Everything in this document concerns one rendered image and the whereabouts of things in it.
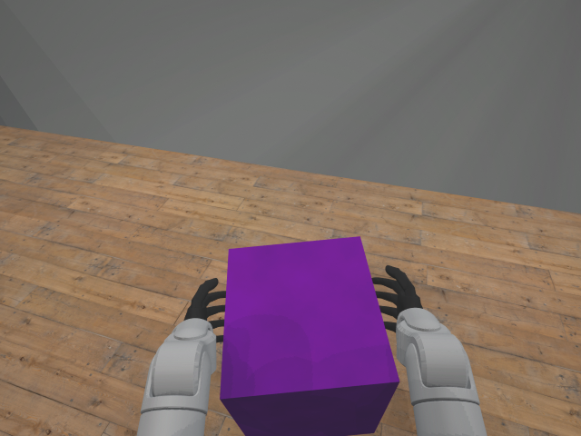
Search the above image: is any robot left hand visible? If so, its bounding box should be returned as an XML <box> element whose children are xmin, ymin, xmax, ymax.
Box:
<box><xmin>184</xmin><ymin>278</ymin><xmax>226</xmax><ymax>342</ymax></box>

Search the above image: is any right robot forearm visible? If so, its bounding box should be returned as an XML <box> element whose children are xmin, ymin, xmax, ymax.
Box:
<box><xmin>396</xmin><ymin>308</ymin><xmax>487</xmax><ymax>436</ymax></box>

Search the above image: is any robot right hand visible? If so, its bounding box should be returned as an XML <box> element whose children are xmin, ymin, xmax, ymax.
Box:
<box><xmin>371</xmin><ymin>265</ymin><xmax>423</xmax><ymax>332</ymax></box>

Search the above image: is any carton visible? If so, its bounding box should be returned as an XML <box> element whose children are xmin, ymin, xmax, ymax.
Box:
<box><xmin>220</xmin><ymin>236</ymin><xmax>399</xmax><ymax>436</ymax></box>

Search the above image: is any left robot forearm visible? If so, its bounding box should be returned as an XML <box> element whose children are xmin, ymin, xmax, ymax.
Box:
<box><xmin>137</xmin><ymin>318</ymin><xmax>216</xmax><ymax>436</ymax></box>

